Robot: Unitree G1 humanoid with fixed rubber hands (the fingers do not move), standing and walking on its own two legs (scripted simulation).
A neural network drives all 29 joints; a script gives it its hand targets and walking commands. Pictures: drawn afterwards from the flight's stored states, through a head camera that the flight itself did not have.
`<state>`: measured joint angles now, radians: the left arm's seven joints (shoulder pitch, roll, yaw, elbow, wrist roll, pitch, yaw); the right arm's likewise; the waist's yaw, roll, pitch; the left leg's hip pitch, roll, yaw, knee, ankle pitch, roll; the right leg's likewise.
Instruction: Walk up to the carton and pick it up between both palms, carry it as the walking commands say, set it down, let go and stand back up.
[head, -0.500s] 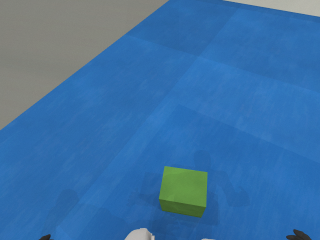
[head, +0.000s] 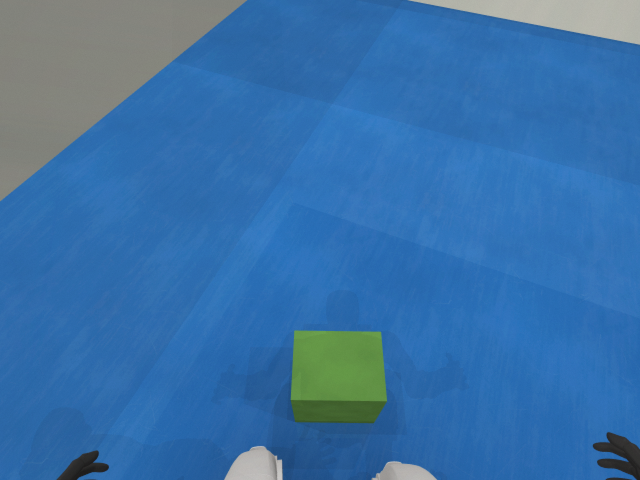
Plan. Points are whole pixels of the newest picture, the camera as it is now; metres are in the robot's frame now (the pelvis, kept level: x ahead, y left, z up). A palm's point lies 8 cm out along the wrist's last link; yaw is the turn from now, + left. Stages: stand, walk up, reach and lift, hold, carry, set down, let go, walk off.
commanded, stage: walk up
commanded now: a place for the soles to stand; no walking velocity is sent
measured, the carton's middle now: (336, 379) +0.41 -0.02 -0.61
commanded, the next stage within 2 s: stand in 1.62 s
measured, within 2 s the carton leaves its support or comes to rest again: neither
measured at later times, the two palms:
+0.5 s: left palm out of the picture +0.13 +0.30 -0.07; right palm out of the picture +0.07 -0.35 -0.07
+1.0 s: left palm (67, 475) +0.14 +0.32 -0.07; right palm out of the picture +0.13 -0.30 -0.06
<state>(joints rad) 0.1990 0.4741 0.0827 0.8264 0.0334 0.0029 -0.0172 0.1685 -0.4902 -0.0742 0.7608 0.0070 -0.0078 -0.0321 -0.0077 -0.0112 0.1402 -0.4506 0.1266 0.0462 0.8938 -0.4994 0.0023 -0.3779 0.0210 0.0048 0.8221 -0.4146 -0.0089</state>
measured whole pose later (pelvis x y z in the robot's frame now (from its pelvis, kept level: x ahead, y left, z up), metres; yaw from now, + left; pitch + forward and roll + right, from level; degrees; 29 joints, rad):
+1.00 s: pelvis +0.01 +0.01 +0.04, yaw -3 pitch -1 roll +0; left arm 0.04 0.40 0.01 1.06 0.00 -0.01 -0.01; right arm 0.03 -0.39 0.00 1.03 -0.01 -0.03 0.01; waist 0.00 -0.01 0.06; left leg -0.23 0.05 0.06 0.46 -0.21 -0.02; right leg -0.21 -0.01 0.07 0.46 -0.24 0.03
